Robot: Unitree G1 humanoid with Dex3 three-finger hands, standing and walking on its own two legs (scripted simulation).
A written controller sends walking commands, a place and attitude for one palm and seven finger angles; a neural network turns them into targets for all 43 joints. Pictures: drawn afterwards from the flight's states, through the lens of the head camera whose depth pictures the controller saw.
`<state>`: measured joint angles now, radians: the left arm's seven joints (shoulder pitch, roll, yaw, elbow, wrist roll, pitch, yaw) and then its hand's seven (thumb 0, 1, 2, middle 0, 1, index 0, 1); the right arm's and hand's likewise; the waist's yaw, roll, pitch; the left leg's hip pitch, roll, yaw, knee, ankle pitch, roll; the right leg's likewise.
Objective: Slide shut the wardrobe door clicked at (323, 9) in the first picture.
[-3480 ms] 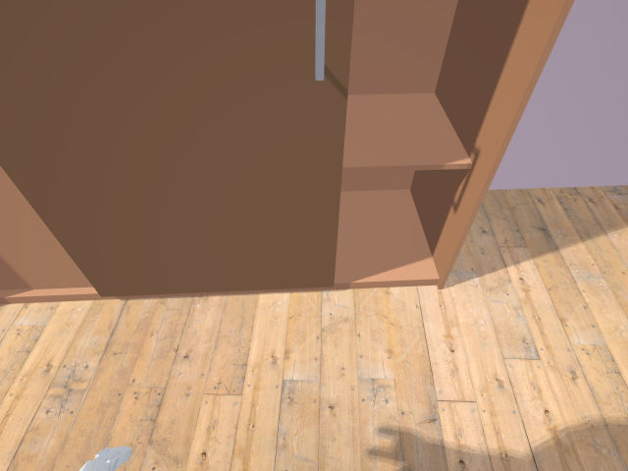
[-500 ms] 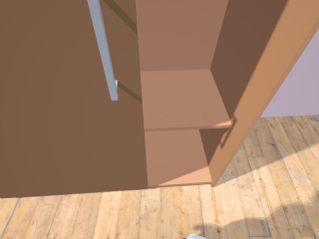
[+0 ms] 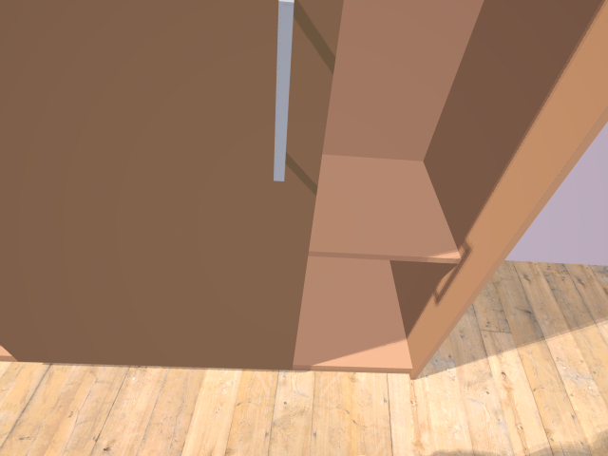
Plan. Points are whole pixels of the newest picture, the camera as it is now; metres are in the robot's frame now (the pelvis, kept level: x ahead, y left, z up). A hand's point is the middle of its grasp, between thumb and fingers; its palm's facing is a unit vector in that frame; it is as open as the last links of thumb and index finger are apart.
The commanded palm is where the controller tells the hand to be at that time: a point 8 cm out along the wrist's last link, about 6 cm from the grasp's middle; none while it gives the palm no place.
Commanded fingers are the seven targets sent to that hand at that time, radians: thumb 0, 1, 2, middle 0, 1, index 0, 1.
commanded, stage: come to a stop and stand still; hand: left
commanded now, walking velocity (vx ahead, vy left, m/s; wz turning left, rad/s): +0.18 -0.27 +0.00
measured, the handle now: (282, 97) +0.50 +0.08 +0.24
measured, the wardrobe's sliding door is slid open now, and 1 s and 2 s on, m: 0.41 0.41 0.41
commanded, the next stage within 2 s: look again from close up in 0.86 s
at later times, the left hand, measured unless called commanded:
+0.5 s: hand out of the picture +0.00 +0.13 -0.16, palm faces -0.02 -0.98 -0.22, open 7.3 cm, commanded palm none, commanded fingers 0.00 0.90 0.90 -0.20 -0.30 -0.20 -0.30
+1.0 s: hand out of the picture -0.04 +0.09 -0.16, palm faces +0.06 -0.99 -0.15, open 7.4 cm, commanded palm none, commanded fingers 0.00 0.90 0.90 -0.20 -0.30 -0.20 -0.30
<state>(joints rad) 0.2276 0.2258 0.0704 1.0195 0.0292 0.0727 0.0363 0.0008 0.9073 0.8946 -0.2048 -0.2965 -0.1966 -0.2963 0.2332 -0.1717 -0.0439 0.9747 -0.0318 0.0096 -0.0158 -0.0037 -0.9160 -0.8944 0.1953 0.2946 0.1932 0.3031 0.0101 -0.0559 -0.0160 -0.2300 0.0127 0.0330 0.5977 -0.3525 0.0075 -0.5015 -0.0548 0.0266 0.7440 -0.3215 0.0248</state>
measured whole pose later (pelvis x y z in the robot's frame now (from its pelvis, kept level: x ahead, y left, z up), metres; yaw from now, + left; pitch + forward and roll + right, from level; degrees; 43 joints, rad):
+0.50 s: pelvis +0.00 -0.04 +0.01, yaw -1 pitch +0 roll +0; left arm 0.28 0.13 0.02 1.13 0.02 0.00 0.04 0.01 0.93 0.89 -0.20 -0.30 -0.20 -0.30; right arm 0.39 -0.14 -0.02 1.17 -0.02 0.02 -0.04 0.00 -0.91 -0.89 0.20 0.30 0.20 0.30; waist -0.04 0.04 0.00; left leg -0.22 0.07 0.03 0.51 -0.31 -0.01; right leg -0.18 0.03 -0.06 0.45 -0.28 -0.05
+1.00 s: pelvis +0.00 -0.06 +0.01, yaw -1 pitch +0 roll -1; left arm 0.36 0.08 0.00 1.16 0.02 -0.03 0.06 0.00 0.91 0.89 -0.21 -0.30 -0.20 -0.30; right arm 0.26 -0.15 -0.01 1.13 -0.01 0.01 -0.05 0.00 -0.92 -0.89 0.20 0.30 0.20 0.30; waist 0.02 0.02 0.02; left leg -0.20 0.09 0.01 0.51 -0.29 -0.05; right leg -0.12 0.06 -0.07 0.36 -0.24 -0.06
